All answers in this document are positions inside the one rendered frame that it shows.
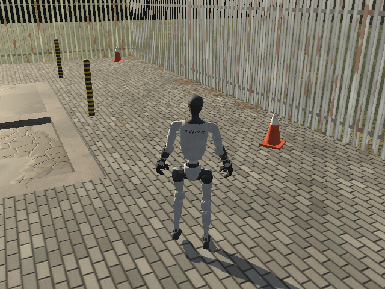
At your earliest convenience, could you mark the robot head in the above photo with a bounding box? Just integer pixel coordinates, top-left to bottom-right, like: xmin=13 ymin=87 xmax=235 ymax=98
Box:
xmin=185 ymin=95 xmax=205 ymax=124

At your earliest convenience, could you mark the left robot upper arm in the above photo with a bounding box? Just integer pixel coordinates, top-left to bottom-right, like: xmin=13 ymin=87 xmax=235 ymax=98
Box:
xmin=164 ymin=120 xmax=182 ymax=154

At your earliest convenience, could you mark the robot right forearm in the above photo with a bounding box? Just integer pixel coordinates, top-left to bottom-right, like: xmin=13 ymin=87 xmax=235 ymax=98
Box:
xmin=219 ymin=146 xmax=231 ymax=167

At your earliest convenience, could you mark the humanoid robot torso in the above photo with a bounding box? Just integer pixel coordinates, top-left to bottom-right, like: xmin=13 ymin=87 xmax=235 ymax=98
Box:
xmin=180 ymin=118 xmax=208 ymax=181

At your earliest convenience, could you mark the robot left hand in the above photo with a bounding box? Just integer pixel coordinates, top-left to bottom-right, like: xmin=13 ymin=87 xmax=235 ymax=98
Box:
xmin=156 ymin=162 xmax=169 ymax=175

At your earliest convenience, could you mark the right robot upper arm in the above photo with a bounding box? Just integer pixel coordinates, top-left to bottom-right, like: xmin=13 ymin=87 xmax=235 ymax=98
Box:
xmin=207 ymin=122 xmax=224 ymax=155

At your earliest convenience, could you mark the robot right hand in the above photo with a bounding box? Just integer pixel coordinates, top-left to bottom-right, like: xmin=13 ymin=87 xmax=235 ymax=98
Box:
xmin=219 ymin=164 xmax=233 ymax=178

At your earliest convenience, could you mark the robot left forearm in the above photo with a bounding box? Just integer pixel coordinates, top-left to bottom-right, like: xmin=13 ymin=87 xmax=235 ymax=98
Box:
xmin=158 ymin=144 xmax=170 ymax=166

